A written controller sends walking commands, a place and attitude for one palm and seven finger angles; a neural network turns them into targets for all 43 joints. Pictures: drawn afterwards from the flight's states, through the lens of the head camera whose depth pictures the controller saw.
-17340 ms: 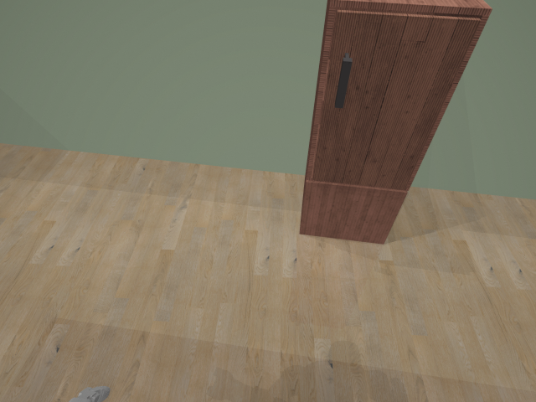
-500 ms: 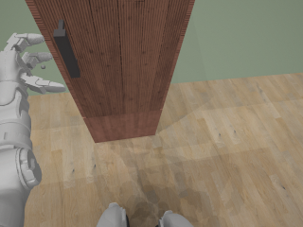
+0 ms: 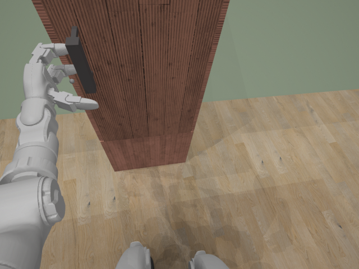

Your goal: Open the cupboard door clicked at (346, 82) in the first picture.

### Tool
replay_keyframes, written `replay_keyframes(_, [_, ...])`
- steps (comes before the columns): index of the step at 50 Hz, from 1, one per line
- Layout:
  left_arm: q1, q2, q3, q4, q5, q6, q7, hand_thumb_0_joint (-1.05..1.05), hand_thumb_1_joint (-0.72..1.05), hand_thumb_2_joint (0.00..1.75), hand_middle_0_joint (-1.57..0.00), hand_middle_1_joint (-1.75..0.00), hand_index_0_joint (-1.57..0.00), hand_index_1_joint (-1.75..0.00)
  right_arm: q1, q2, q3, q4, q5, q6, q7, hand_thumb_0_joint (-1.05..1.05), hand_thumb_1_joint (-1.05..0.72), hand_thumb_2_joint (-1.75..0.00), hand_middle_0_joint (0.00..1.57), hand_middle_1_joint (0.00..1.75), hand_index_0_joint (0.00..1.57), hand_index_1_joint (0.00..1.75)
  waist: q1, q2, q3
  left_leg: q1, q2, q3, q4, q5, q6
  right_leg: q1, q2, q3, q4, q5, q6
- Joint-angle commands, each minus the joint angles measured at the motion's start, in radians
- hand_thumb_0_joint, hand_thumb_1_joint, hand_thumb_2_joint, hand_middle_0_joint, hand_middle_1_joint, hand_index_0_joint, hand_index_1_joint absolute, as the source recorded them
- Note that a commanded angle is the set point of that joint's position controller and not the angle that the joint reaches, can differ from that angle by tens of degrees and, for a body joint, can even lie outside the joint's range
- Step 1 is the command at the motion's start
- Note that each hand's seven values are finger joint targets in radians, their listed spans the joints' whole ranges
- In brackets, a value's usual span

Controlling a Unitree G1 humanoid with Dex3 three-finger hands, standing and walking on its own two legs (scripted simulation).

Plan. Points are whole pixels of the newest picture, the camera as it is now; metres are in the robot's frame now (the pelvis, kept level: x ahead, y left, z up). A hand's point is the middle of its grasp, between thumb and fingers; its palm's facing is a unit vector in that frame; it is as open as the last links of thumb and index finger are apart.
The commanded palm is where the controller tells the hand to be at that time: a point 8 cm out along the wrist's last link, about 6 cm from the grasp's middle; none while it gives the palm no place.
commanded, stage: slide the fingers in behind the handle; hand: left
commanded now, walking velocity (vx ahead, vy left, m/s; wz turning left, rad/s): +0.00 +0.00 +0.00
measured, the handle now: (83, 61) +0.56 +0.19 +0.10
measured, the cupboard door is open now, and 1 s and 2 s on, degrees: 0 0 0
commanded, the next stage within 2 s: close the thumb around the handle in 1.00 s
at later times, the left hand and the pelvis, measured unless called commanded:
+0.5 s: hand (91, 81) +0.50 +0.17 +0.09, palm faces +0.11 -0.99 -0.01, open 14.0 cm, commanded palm +0.47 +0.21 +0.09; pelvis +0.00 -0.02 +0.00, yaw +0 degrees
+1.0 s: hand (94, 80) +0.50 +0.16 +0.09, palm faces +0.12 -0.99 -0.01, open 14.0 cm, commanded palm +0.48 +0.20 +0.09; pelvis +0.00 -0.01 +0.00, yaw +1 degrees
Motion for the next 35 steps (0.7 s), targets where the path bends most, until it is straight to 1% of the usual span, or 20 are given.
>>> replay_keyframes(1, [-0.445, 0.185, -0.013, -0.196, -0.015, -0.075, -0.001, 0.00, -0.50, 0.30, -0.30, -1.20, -0.30, -1.20, 0.150, -0.187, -0.070, -0.041, -0.005, -0.013, -0.006, 0.00, -0.90, -0.90, 0.20, 0.30, 0.20, 0.30, -0.021, 0.113, -0.425, 0.567, -0.001, -0.128, -0.081, 0.334, -0.020, -0.083, 0.022, 0.025, -0.117, 0.287, 0.000])
replay_keyframes(3, [-0.436, 0.182, -0.013, -0.150, -0.013, -0.053, 0.005, 0.00, -0.50, 0.30, -0.30, -1.20, -0.30, -1.20, 0.160, -0.189, -0.069, -0.037, -0.004, -0.013, -0.006, 0.00, -0.90, -0.90, 0.20, 0.30, 0.20, 0.30, -0.030, 0.067, -0.382, 0.521, -0.007, -0.121, -0.083, 0.302, -0.011, -0.067, 0.022, 0.027, -0.125, 0.285, 0.003])
replay_keyframes(6, [-0.466, 0.210, 0.002, -0.148, -0.010, -0.033, 0.020, 0.00, -0.50, 0.30, -0.30, -1.20, -0.30, -1.20, 0.154, -0.189, -0.065, -0.047, -0.003, -0.011, -0.008, 0.00, -0.90, -0.90, 0.20, 0.30, 0.20, 0.30, -0.028, 0.060, -0.362, 0.471, -0.012, -0.109, -0.089, 0.267, -0.007, -0.046, 0.016, 0.037, -0.131, 0.281, 0.007])
replay_keyframes(8, [-0.509, 0.209, 0.007, -0.192, -0.012, -0.054, 0.032, 0.00, -0.50, 0.30, -0.30, -1.20, -0.30, -1.20, 0.154, -0.184, -0.064, -0.049, -0.007, -0.018, -0.008, 0.00, -0.90, -0.90, 0.20, 0.30, 0.20, 0.30, -0.031, 0.068, -0.389, 0.480, -0.016, -0.106, -0.080, 0.280, -0.004, -0.032, 0.017, 0.042, -0.127, 0.296, 0.007])
replay_keyframes(10, [-0.517, 0.242, 0.031, -0.233, -0.007, -0.086, 0.043, 0.00, -0.50, 0.30, -0.30, -1.20, -0.30, -1.20, 0.148, -0.181, -0.065, -0.050, -0.008, -0.023, -0.008, 0.00, -0.90, -0.90, 0.20, 0.30, 0.20, 0.30, -0.014, 0.100, -0.447, 0.496, -0.016, -0.103, -0.073, 0.298, -0.009, -0.011, 0.015, 0.050, -0.116, 0.312, 0.006])
replay_keyframes(12, [-0.513, 0.216, 0.016, -0.262, -0.003, -0.115, 0.049, 0.00, -0.50, 0.30, -0.30, -1.20, -0.30, -1.20, 0.143, -0.173, -0.066, -0.048, -0.009, -0.030, -0.004, 0.00, -0.90, -0.90, 0.20, 0.30, 0.20, 0.30, -0.010, 0.118, -0.479, 0.521, -0.017, -0.101, -0.063, 0.319, -0.011, -0.010, 0.016, 0.051, -0.108, 0.329, 0.004])
replay_keyframes(13, [-0.508, 0.180, -0.010, -0.252, 0.000, -0.122, 0.049, 0.00, -0.50, 0.30, -0.30, -1.20, -0.30, -1.20, 0.145, -0.171, -0.068, -0.043, -0.012, -0.032, -0.001, 0.00, -0.90, -0.90, 0.20, 0.30, 0.20, 0.30, -0.023, 0.107, -0.474, 0.526, -0.016, -0.106, -0.058, 0.324, -0.010, -0.028, 0.018, 0.047, -0.103, 0.329, 0.004])
replay_keyframes(15, [-0.456, 0.201, 0.006, -0.181, 0.008, -0.104, 0.053, 0.00, -0.50, 0.30, -0.30, -1.20, -0.30, -1.20, 0.148, -0.176, -0.066, -0.038, -0.010, -0.028, 0.003, 0.00, -0.90, -0.90, 0.20, 0.30, 0.20, 0.30, -0.016, 0.093, -0.424, 0.475, -0.018, -0.096, -0.062, 0.289, -0.010, -0.019, 0.017, 0.049, -0.111, 0.318, 0.008])
replay_keyframes(17, [-0.469, 0.196, -0.011, -0.140, 0.011, -0.070, 0.050, 0.00, -0.50, 0.30, -0.30, -1.20, -0.30, -1.20, 0.152, -0.182, -0.065, -0.038, -0.005, -0.023, 0.001, 0.00, -0.90, -0.90, 0.20, 0.30, 0.20, 0.30, -0.032, 0.052, -0.381, 0.426, -0.020, -0.092, -0.072, 0.236, -0.004, -0.013, 0.014, 0.055, -0.126, 0.294, 0.013])
replay_keyframes(18, [-0.492, 0.176, -0.023, -0.162, 0.007, -0.068, 0.050, 0.00, -0.50, 0.30, -0.30, -1.20, -0.30, -1.20, 0.156, -0.178, -0.065, -0.043, -0.006, -0.024, 0.001, 0.00, -0.90, -0.90, 0.20, 0.30, 0.20, 0.30, -0.034, 0.066, -0.395, 0.434, -0.025, -0.090, -0.070, 0.246, -0.002, -0.003, 0.014, 0.057, -0.125, 0.307, 0.012])
replay_keyframes(19, [-0.472, 0.200, 0.001, -0.147, 0.006, -0.060, 0.050, 0.00, -0.50, 0.30, -0.30, -1.20, -0.30, -1.20, 0.154, -0.181, -0.068, -0.044, -0.003, -0.023, -0.001, 0.00, -0.90, -0.90, 0.20, 0.30, 0.20, 0.30, -0.024, 0.053, -0.402, 0.428, -0.024, -0.086, -0.072, 0.238, -0.002, 0.004, 0.013, 0.059, -0.130, 0.305, 0.014])
replay_keyframes(21, [-0.501, 0.205, 0.005, -0.174, -0.010, -0.057, 0.050, 0.00, -0.50, 0.30, -0.30, -1.20, -0.30, -1.20, 0.153, -0.179, -0.066, -0.045, -0.002, -0.026, -0.005, 0.00, -0.90, -0.90, 0.20, 0.30, 0.20, 0.30, -0.029, 0.040, -0.415, 0.409, -0.027, -0.080, -0.071, 0.235, 0.001, 0.035, 0.011, 0.070, -0.136, 0.321, 0.017])
replay_keyframes(24, [-0.528, 0.154, -0.024, -0.226, -0.013, -0.090, 0.056, 0.00, -0.50, 0.30, -0.30, -1.20, -0.30, -1.20, 0.152, -0.169, -0.069, -0.039, -0.006, -0.037, -0.001, 0.00, -0.90, -0.90, 0.20, 0.30, 0.20, 0.30, -0.030, 0.088, -0.459, 0.471, -0.025, -0.085, -0.060, 0.287, -0.003, 0.012, 0.013, 0.064, -0.122, 0.353, 0.013])
replay_keyframes(25, [-0.506, 0.164, -0.013, -0.224, -0.011, -0.096, 0.060, 0.00, -0.50, 0.30, -0.30, -1.20, -0.30, -1.20, 0.156, -0.170, -0.071, -0.032, -0.008, -0.038, 0.001, 0.00, -0.90, -0.90, 0.20, 0.30, 0.20, 0.30, -0.025, 0.095, -0.469, 0.483, -0.023, -0.087, -0.056, 0.307, -0.005, 0.009, 0.013, 0.061, -0.116, 0.365, 0.011])
replay_keyframes(28, [-0.462, 0.171, 0.002, -0.188, -0.006, -0.093, 0.069, 0.00, -0.50, 0.30, -0.30, -1.20, -0.30, -1.20, 0.163, -0.172, -0.069, -0.032, -0.012, -0.035, 0.008, 0.00, -0.90, -0.90, 0.20, 0.30, 0.20, 0.30, -0.016, 0.063, -0.435, 0.444, -0.028, -0.084, -0.057, 0.305, -0.003, 0.028, 0.014, 0.062, -0.113, 0.381, 0.011])
replay_keyframes(30, [-0.448, 0.131, -0.038, -0.156, 0.002, -0.073, 0.071, 0.00, -0.50, 0.30, -0.30, -1.20, -0.30, -1.20, 0.154, -0.170, -0.068, -0.038, -0.008, -0.032, 0.011, 0.00, -0.90, -0.90, 0.20, 0.30, 0.20, 0.30, -0.029, 0.040, -0.393, 0.414, -0.030, -0.075, -0.063, 0.268, -0.001, 0.017, 0.012, 0.062, -0.125, 0.364, 0.017])
replay_keyframes(31, [-0.471, 0.156, -0.027, -0.175, 0.006, -0.072, 0.072, 0.00, -0.50, 0.30, -0.30, -1.20, -0.30, -1.20, 0.158, -0.174, -0.069, -0.038, -0.009, -0.031, 0.010, 0.00, -0.90, -0.90, 0.20, 0.30, 0.20, 0.30, -0.029, 0.049, -0.399, 0.412, -0.029, -0.076, -0.064, 0.264, -0.001, 0.023, 0.010, 0.066, -0.125, 0.362, 0.017])
replay_keyframes(33, [-0.488, 0.160, -0.026, -0.192, 0.006, -0.074, 0.071, 0.00, -0.50, 0.30, -0.30, -1.20, -0.30, -1.20, 0.162, -0.174, -0.070, -0.041, -0.008, -0.029, 0.008, 0.00, -0.90, -0.90, 0.20, 0.30, 0.20, 0.30, -0.031, 0.059, -0.413, 0.424, -0.031, -0.077, -0.061, 0.273, 0.001, 0.024, 0.010, 0.068, -0.123, 0.369, 0.014])
replay_keyframes(34, [-0.476, 0.165, -0.021, -0.181, 0.011, -0.073, 0.072, 0.00, -0.50, 0.30, -0.30, -1.20, -0.30, -1.20, 0.162, -0.173, -0.071, -0.038, -0.006, -0.028, 0.008, 0.00, -0.90, -0.90, 0.20, 0.30, 0.20, 0.30, -0.023, 0.063, -0.420, 0.437, -0.029, -0.080, -0.064, 0.287, -0.002, 0.019, 0.010, 0.065, -0.120, 0.372, 0.013])
replay_keyframes(35, [-0.484, 0.135, -0.042, -0.186, 0.004, -0.073, 0.071, 0.00, -0.50, 0.30, -0.30, -1.20, -0.30, -1.20, 0.158, -0.170, -0.070, -0.040, -0.007, -0.028, 0.009, 0.00, -0.90, -0.90, 0.20, 0.30, 0.20, 0.30, -0.033, 0.061, -0.416, 0.442, -0.029, -0.081, -0.063, 0.283, -0.002, 0.011, 0.012, 0.064, -0.124, 0.368, 0.015])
